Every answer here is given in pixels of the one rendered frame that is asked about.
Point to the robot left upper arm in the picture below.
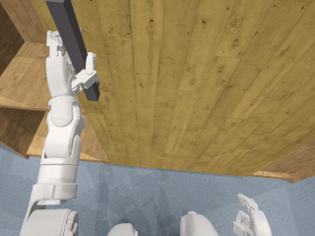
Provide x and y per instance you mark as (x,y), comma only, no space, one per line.
(52,222)

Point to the robot left forearm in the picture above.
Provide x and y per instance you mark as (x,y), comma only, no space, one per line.
(56,180)

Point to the robot right thigh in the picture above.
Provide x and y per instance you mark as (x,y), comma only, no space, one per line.
(194,224)

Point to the robot left thigh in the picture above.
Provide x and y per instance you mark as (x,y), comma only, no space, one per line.
(123,229)

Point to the robot left hand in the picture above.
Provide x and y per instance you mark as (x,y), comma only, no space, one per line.
(60,70)

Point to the handle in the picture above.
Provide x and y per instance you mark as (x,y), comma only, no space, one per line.
(64,17)

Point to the robot thigh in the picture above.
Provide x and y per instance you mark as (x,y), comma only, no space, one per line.
(123,229)
(194,224)

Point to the wardrobe door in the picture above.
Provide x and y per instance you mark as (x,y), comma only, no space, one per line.
(210,86)
(295,161)

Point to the robot right hand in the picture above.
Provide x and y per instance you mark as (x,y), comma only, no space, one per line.
(254,224)

